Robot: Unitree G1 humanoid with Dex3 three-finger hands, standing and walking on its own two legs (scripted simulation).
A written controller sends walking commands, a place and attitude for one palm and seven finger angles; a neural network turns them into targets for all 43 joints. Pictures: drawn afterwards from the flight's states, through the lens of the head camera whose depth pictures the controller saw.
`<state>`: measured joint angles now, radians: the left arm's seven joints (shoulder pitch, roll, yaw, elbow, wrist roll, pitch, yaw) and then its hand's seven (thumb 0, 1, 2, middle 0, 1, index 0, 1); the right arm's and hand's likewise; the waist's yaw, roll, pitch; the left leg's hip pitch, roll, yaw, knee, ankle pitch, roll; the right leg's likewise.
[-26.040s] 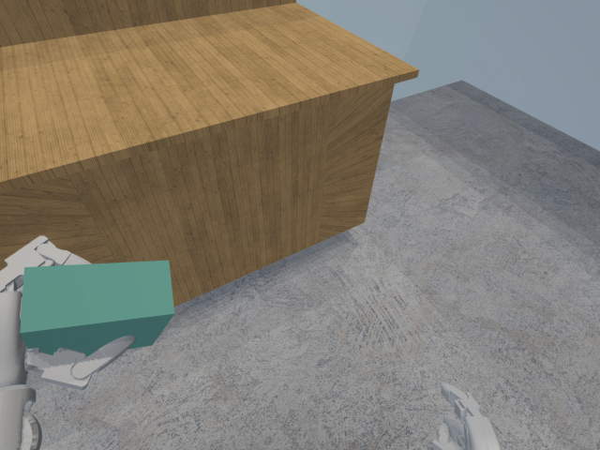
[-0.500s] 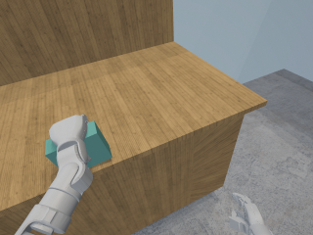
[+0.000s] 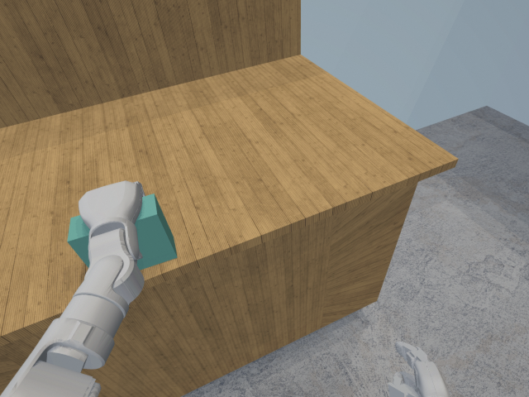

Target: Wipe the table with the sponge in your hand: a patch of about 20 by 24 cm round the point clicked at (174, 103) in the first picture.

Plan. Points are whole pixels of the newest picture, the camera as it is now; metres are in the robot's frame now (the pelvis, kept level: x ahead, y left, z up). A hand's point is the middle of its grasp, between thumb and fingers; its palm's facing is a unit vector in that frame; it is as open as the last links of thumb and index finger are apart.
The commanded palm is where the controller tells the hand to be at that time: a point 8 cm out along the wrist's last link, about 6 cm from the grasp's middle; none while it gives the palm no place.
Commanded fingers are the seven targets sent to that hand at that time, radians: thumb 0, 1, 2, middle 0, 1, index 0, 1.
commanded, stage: wipe forward along the middle lane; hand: left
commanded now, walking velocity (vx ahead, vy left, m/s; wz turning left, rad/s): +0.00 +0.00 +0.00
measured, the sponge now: (131, 245) +0.33 +0.28 +0.05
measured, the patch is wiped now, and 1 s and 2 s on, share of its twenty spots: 1.00 1.00 1.00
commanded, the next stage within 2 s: slide back across to the first lane in 1.36 s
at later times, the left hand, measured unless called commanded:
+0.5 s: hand (124, 206) +0.39 +0.30 +0.09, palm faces -0.06 +0.02 -1.00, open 9.6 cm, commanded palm +0.38 +0.31 +0.12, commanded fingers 0.00 0.10 1.30 -1.20 -1.60 -1.20 -1.60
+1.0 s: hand (121, 185) +0.44 +0.33 +0.09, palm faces -0.08 +0.02 -1.00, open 9.6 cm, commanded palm +0.43 +0.34 +0.12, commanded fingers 0.00 0.10 1.30 -1.20 -1.60 -1.20 -1.60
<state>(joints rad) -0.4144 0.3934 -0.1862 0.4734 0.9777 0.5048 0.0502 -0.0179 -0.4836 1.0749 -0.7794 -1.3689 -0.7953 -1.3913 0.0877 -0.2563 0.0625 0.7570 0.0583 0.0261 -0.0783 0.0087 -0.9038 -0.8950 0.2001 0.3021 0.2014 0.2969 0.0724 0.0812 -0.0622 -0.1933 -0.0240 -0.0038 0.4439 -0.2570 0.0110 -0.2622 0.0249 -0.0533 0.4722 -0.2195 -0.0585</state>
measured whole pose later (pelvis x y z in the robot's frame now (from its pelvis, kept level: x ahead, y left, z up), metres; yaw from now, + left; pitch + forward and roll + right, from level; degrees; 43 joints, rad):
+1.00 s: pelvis +0.00 +0.01 -0.01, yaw -1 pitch +11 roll +0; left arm -0.88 0.61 -0.01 1.17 1.02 0.21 0.16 0.02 -0.52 1.10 -0.80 -1.34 -0.82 -1.38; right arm 0.31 -0.29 0.02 0.80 0.07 -0.04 -0.07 0.01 -0.91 -0.89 0.20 0.30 0.20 0.30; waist -0.06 0.05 -0.11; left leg -0.47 -0.01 0.02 0.56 -0.29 0.02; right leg -0.52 0.04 -0.04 0.52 -0.21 -0.05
